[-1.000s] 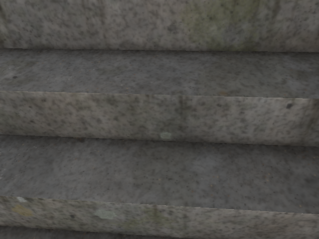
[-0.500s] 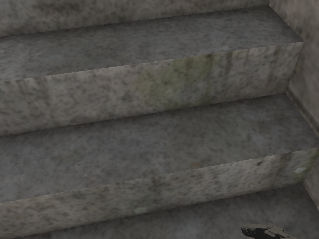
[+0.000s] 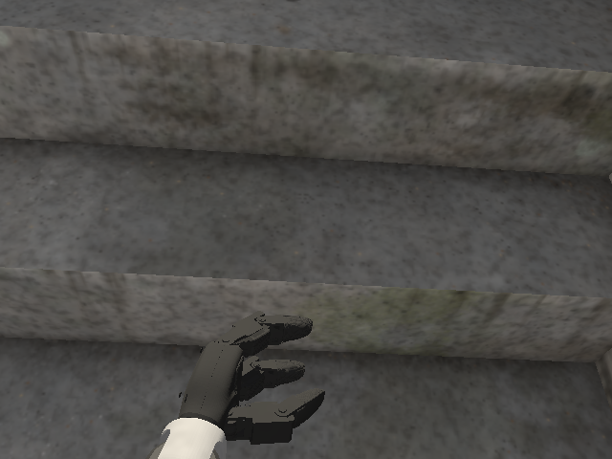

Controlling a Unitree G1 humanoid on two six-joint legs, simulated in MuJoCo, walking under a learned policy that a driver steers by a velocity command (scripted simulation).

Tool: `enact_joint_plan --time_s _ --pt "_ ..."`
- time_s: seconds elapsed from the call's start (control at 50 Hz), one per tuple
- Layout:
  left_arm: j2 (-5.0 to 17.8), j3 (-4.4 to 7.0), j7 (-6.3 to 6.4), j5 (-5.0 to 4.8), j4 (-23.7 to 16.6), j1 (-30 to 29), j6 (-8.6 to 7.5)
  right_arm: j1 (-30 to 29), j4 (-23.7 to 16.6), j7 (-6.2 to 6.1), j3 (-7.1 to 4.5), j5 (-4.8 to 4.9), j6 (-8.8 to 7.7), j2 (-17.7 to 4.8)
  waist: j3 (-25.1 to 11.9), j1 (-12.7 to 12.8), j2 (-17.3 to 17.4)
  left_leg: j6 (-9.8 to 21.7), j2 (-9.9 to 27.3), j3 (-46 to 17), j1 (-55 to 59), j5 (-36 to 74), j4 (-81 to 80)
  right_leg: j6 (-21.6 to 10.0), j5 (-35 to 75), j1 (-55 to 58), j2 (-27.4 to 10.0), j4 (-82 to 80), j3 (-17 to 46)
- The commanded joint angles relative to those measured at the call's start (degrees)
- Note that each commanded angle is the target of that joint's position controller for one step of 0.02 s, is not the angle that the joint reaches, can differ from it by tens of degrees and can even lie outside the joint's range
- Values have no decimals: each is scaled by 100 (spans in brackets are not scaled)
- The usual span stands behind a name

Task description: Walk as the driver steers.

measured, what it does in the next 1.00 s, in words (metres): climbs: left foot 0.20 m higher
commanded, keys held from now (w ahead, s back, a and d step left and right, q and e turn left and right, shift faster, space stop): w+q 0.54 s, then w+e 0.46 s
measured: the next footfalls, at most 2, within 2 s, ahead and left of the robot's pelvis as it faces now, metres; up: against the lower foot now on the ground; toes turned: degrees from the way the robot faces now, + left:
left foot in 0.50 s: +0.42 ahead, +0.22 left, +0.41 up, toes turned +22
right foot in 1.06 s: +0.64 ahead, +0.14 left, +0.62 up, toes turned +7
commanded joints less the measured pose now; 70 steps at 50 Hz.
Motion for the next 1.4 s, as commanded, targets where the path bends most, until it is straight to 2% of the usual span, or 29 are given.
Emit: enact_joint_plan --time_s 0.02,0.08,0.1,0.18,0.24,0.3,0.38,0.42,0.48,0.5,0.52,0.54,0.56,0.62,0.64,0.7,0.8,0.92,0.98,1.02,1.06,1.08,1.12,1.14,1.18,1.22,1.26,1.32,1.4 --pt "2560 1222 408 209 672 3589 327 -2306 -1342 247 -300 -40 -486 -975 -3315 2211 -2144 245 -1130 -295 -3825 32 7537 -1756 -993 6494 -2367 -5822 7361" --pt "320 707 384 113 1840 2499 559 -3118 -2465 465 5 257 -122 -45 168 866 -807 541 -529 -161 -6188 -1064 10683 -797 -959 3395 -2037 -5173 3995" --pt "-149 600 332 105 2091 2224 528 -2573 -2305 431 21 270 46 -45 395 368 -309 544 -363 -154 -6018 -1022 10432 -341 -161 2887 -1744 -5047 3010" --pt "562 694 165 141 1951 1330 445 -2107 -2527 166 146 312 296 -211 826 -440 -397 142 -292 -45 -5579 36 9629 -104 1298 1716 -1302 -5922 422" --pt "1106 748 227 129 1982 2167 325 -2218 -2645 -37 103 108 404 -401 783 -110 -18 -60 -508 63 -6902 104 10911 -363 1466 3122 -1455 -6038 289" --pt "1363 780 210 60 2053 3184 369 -3356 -3322 106 268 304 301 -331 816 394 13 21 -278 -5 -8443 -664 10769 -341 1532 4841 -1542 -6498 287" --pt "1706 947 436 -24 2049 3636 406 -4541 -4042 296 392 230 287 -505 240 633 -521 -194 514 892 -7673 -569 8860 -343 1355 5433 -1535 -7450 -182" --pt "2014 1044 480 -292 2207 3813 496 -5280 -4157 393 568 407 280 -427 427 850 -701 37 593 1869 -4917 -1773 6170 -708 3109 4570 -1416 -8566 -852" --pt "2878 1153 380 -242 2219 3684 358 -3091 -3757 428 -108 324 263 -1482 -1141 -299 -1857 678 -810 2183 -2200 -3121 5117 -821 12102 6110 -1486 -5950 -804" --pt "3266 1294 441 -242 2086 3566 341 -2285 -3641 518 -344 191 297 -2094 -1706 -728 -1887 858 -800 961 -1344 -3096 3778 -619 11294 6262 -1473 -4602 -405" --pt "2552 1177 347 -170 1536 3225 201 -1459 -3255 390 -590 118 467 -2734 -2160 -681 -127 1679 216 -2561 291 -4246 2055 -133 8965 3734 -701 -2573 17" --pt "1938 1090 125 -55 1399 2736 -53 -1554 -3093 212 -739 68 518 -3221 -2867 -332 1472 1765 933 -5829 977 -5915 -1009 126 3228 2404 705 495 1194" --pt "1491 1145 -89 -258 1546 2906 -177 -1370 -2606 175 -472 -33 408 -2626 -3018 47 1245 962 1229 -5794 747 -5632 -1316 52 2900 1865 650 2969 2259" --pt "447 730 -50 -15 237 1236 -115 -1632 -1537 374 -42 -55 69 -978 -441 690 251 173 806 -2812 -1396 -4410 10 -657 2890 -96 408 4867 1946" --pt "-15 497 -73 -9 236 1427 -125 -1806 -1332 454 5 -18 19 -799 -310 870 79 -79 710 -1839 -1543 -3327 378 -833 3427 -363 456 4942 2309" --pt "-42 340 -33 -294 613 2124 -78 -1400 -827 432 162 -290 2 -398 -168 946 207 -276 875 -568 -987 -787 328 -858 3436 -1716 846 6361 2538" --pt "57 131 167 -386 251 894 231 -2209 -455 584 367 -172 48 -650 606 1246 536 -1103 353 1672 -3000 -474 -473 -568 4432 -2353 1002 5538 1275" --pt "-107 -38 98 -488 346 -89 255 -220 416 -11 288 -170 -3 -1185 49 314 697 -461 973 1374 729 1095 -1576 -358 3454 -3997 674 5038 484" --pt "149 34 -134 -184 132 -499 240 -744 349 -68 279 65 29 -1373 -930 814 468 -317 763 2430 -339 5619 -1580 -717 2759 60 612 1568 -617" --pt "517 123 -75 14 415 347 391 -695 332 -186 80 166 86 -2339 -1892 1341 1417 457 1311 2163 857 11045 -783 -636 612 1482 990 944 -831" --pt "1079 377 -181 -29 778 1041 525 -1063 -6 -217 -29 191 106 -2407 -1698 1396 1741 788 1580 1997 2185 12394 1016 -789 -1119 1600 1393 -1263 -533" --pt "1388 553 -200 73 1029 2034 649 -1460 -385 -164 -125 -62 -50 -2479 -1702 1817 1496 755 1647 1571 814 11692 2251 -1110 -554 3161 1110 -1871 998" --pt "2056 866 107 407 1497 2972 906 -2887 -1186 419 -56 -159 -441 -1459 -1453 1791 -1432 257 -965 538 -3488 1 7659 -2419 -121 4911 -693 -6654 6768" --pt "1015 517 146 496 1959 3103 764 -3076 -1576 737 23 -123 -626 -1022 -681 1341 -892 408 -870 -492 -5062 -613 10347 -2091 -935 4397 -949 -6792 7285" --pt "401 367 -30 64 2382 2841 420 -3768 -2493 754 341 -27 -714 -477 840 565 205 617 -596 -208 -6647 -852 11707 -1383 235 3156 -627 -5898 5001" --pt "104 310 -213 62 2447 2174 364 -2871 -2560 614 610 -87 -661 -224 813 -198 577 631 -257 54 -6696 -647 11259 -590 1587 2658 82 -5517 2926" --pt "469 405 -301 -12 2209 1462 395 -2801 -2798 493 605 -20 -585 -664 727 -603 499 481 -82 565 -5816 -361 10055 -417 2528 1520 342 -5944 1822" --pt "910 509 -83 -74 2500 2569 299 -3522 -2980 270 732 -157 -483 -436 119 -139 -133 50 -23 1441 -5733 -76 9709 -725 3445 1962 395 -6010 1871" --pt "1068 768 321 -69 2655 4590 811 -5262 -3721 316 855 -81 -605 -208 -348 960 -417 -284 -62 1490 -7196 -1086 7836 -426 4934 4946 145 -5995 2586"
Keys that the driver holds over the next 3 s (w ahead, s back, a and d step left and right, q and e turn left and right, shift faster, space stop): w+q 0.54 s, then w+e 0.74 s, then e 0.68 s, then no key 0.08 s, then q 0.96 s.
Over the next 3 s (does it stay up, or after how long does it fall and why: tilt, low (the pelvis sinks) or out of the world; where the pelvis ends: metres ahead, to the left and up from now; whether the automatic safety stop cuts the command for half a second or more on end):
stays up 0.83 0.12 0.76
